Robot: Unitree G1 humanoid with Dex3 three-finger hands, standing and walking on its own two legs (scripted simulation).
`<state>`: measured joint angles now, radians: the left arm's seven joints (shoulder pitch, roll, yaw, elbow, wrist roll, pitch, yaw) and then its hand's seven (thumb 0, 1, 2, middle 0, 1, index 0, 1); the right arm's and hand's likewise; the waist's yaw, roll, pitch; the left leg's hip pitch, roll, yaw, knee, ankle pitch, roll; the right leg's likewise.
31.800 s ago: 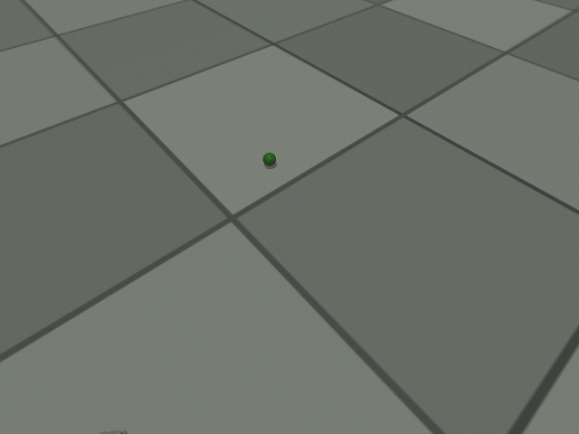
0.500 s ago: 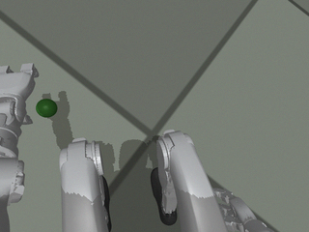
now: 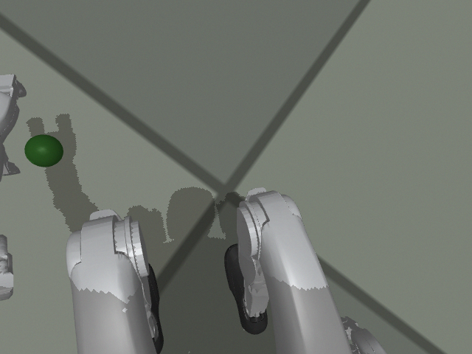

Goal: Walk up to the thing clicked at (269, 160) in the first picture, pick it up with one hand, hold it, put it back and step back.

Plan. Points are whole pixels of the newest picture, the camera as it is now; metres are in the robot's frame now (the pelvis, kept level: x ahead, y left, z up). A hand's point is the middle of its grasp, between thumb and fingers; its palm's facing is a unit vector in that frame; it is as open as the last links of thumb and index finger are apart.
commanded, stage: home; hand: left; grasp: from above
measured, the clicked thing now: (44, 150) +0.47 +0.33 -0.29
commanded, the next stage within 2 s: none
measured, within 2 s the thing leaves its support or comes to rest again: neither
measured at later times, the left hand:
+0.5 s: hand out of the picture +0.30 +0.28 +0.06, palm faces -0.23 -0.70 -0.68, open 7.7 cm
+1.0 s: hand out of the picture +0.23 +0.23 +0.28, palm faces +0.21 -0.95 -0.23, open 7.4 cm
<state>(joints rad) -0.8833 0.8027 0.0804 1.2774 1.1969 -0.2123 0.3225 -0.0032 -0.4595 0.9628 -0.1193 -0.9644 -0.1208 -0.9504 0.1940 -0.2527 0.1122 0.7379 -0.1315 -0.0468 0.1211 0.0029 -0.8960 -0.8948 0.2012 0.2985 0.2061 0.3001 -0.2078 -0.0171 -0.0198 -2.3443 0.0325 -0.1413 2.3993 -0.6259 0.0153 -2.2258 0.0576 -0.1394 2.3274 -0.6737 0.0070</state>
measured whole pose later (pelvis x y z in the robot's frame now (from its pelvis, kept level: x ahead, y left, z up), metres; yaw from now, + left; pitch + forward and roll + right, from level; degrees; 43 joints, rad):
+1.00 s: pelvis +0.06 +0.01 +0.35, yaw +10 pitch +16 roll -4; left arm 0.34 0.25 0.04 0.04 -0.05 0.40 0.07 0.01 0.90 0.90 -0.21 -0.30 -0.21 -0.30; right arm 0.26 -0.21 0.06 0.55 0.05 -0.16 -0.15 0.01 -0.90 -0.90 0.20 0.30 0.21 0.30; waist -0.07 0.04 -0.19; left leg -0.98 0.02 -0.07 1.21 -0.50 0.00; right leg -0.89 0.04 -0.06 1.14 -0.53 -0.01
